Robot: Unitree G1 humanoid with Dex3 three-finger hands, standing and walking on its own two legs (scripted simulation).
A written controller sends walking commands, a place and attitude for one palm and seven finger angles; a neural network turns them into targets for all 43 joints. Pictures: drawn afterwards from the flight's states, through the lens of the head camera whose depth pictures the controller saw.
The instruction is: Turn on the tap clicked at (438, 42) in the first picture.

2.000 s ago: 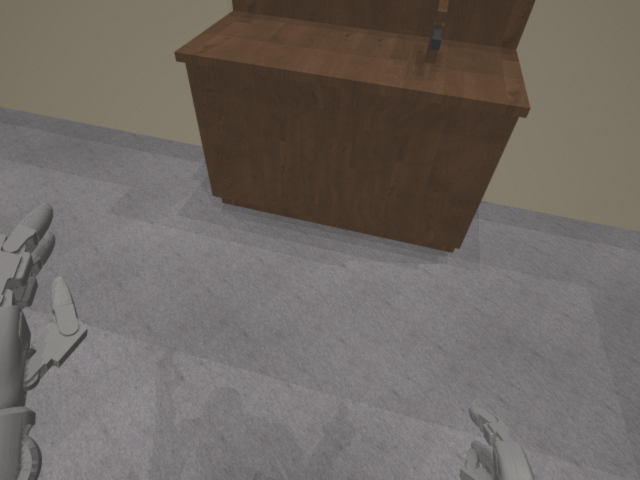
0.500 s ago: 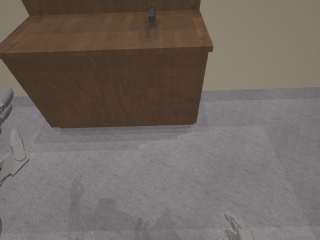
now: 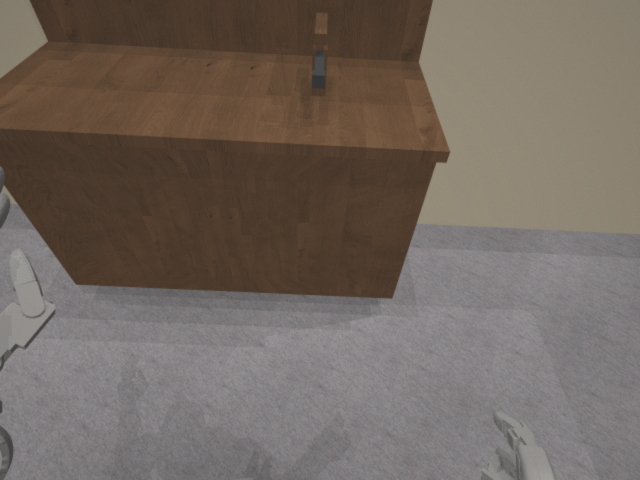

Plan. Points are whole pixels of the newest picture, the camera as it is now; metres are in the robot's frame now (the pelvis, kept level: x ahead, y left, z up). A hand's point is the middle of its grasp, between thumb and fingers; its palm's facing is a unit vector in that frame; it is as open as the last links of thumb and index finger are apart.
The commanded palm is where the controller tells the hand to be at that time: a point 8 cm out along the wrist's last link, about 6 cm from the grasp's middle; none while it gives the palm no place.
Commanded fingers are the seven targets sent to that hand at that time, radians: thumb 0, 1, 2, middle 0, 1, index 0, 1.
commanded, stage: turn to face it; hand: left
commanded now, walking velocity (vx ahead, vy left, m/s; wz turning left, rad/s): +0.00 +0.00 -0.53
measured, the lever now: (318, 79) +0.87 +0.07 +0.09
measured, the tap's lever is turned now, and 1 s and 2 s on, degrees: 0 0 0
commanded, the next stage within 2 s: take the last steps up to it in 0.56 s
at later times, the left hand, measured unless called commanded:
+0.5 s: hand (224, 247) +0.30 +0.13 +0.18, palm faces +0.24 -0.85 -0.46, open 7.4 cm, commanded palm +0.24 +0.19 +0.20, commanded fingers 0.00 0.90 0.90 -0.20 -0.30 -0.20 -0.30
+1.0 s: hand (211, 251) +0.28 +0.14 +0.19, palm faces +0.24 -0.91 -0.34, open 7.4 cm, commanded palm +0.25 +0.18 +0.20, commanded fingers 0.00 0.90 0.90 -0.20 -0.30 -0.20 -0.30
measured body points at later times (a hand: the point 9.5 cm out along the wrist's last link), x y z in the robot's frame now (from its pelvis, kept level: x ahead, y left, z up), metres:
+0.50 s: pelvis +0.03 -0.05 +0.01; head +0.07 -0.10 +0.45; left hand +0.28 +0.18 +0.20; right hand +0.16 -0.31 -0.11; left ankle +0.05 +0.09 -0.67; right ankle +0.05 -0.14 -0.72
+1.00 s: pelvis +0.02 -0.05 +0.02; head -0.01 -0.03 +0.47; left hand +0.26 +0.18 +0.21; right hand +0.09 -0.30 -0.07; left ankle +0.04 +0.05 -0.72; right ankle -0.01 -0.17 -0.66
